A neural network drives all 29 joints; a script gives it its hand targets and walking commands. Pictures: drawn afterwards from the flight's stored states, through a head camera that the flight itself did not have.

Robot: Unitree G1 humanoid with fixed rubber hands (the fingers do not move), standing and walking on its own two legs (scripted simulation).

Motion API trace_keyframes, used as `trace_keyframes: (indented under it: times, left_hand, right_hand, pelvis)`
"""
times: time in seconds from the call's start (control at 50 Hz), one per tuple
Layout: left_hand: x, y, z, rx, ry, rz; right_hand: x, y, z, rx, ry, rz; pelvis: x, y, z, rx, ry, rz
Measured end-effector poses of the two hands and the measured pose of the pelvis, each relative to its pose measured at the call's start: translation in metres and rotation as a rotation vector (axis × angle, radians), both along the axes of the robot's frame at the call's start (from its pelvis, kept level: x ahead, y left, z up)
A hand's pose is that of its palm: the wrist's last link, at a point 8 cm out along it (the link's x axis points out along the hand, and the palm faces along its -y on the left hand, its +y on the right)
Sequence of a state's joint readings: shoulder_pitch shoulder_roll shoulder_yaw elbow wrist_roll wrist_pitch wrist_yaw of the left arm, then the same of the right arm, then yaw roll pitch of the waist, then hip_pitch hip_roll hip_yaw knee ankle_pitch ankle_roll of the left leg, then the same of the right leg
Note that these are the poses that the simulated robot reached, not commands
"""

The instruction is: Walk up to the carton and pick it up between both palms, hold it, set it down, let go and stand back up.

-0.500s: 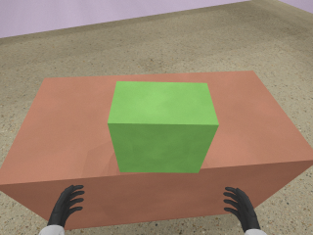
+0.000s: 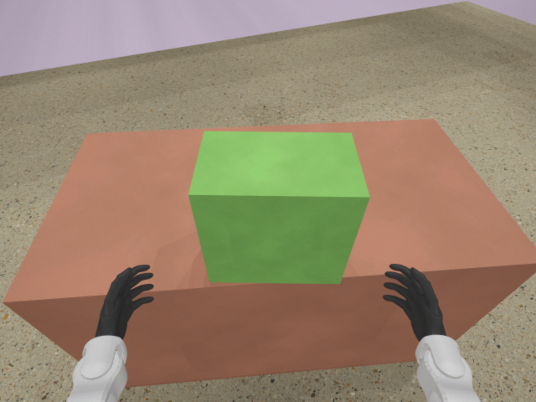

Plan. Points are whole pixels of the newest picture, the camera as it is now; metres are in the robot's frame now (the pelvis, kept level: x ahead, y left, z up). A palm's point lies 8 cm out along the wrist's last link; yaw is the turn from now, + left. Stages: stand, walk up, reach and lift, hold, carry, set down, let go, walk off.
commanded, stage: reach and lift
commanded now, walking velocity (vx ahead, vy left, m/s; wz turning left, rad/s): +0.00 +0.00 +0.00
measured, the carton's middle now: (276, 212) +0.44 -0.01 +0.00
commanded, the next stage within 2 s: none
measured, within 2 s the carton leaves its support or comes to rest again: neither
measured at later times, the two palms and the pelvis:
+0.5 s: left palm (122, 245) +0.32 +0.23 +0.06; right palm (420, 244) +0.32 -0.23 +0.06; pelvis +0.00 -0.02 +0.01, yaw +1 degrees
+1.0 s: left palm (118, 187) +0.39 +0.24 +0.12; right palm (422, 188) +0.39 -0.24 +0.12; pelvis +0.00 +0.00 +0.01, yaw +0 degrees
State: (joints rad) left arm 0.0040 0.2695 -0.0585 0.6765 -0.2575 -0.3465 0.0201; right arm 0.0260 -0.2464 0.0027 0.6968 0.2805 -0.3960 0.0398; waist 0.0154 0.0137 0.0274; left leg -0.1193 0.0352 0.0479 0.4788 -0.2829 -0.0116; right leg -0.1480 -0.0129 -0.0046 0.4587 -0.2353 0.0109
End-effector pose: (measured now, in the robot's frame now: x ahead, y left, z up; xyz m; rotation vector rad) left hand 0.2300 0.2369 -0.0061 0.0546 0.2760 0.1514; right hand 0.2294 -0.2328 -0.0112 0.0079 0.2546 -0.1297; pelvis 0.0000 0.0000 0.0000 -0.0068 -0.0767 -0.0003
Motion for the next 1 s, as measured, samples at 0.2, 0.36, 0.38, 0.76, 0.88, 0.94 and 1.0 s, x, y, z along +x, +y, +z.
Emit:
trace_keyframes:
  times: [0.2,0.36,0.38,0.76,0.88,0.94,1.0]
  left_hand:
    - [0.047,-0.005,0.027,-0.027,-0.016,0.019]
    - [0.083,-0.007,0.063,-0.033,-0.044,-0.013]
    - [0.084,-0.007,0.064,-0.035,-0.039,-0.017]
    - [0.133,0.001,0.104,-0.033,-0.030,-0.029]
    - [0.146,0.004,0.121,-0.026,-0.019,-0.033]
    - [0.152,0.003,0.125,-0.029,-0.002,-0.037]
    - [0.159,0.001,0.129,-0.029,0.005,-0.039]
  right_hand:
    - [0.049,0.001,0.025,0.011,-0.005,0.041]
    - [0.082,0.003,0.058,0.012,-0.039,0.034]
    - [0.084,0.003,0.060,0.010,-0.036,0.030]
    - [0.136,0.009,0.100,0.011,-0.045,0.028]
    - [0.150,0.001,0.111,0.001,-0.038,0.011]
    - [0.156,-0.003,0.118,-0.002,-0.037,0.006]
    - [0.163,-0.006,0.127,-0.002,-0.040,0.008]
  pelvis:
    - [-0.012,-0.011,-0.002,0.016,0.049,0.006]
    - [-0.007,-0.017,0.003,0.009,0.049,0.012]
    - [-0.006,-0.017,0.003,0.007,0.044,0.012]
    - [0.004,-0.009,0.007,-0.007,0.101,0.005]
    - [0.006,-0.005,0.007,-0.013,0.104,0.007]
    - [0.005,-0.004,0.007,-0.014,0.111,0.007]
    - [0.005,-0.004,0.007,-0.013,0.124,0.004]
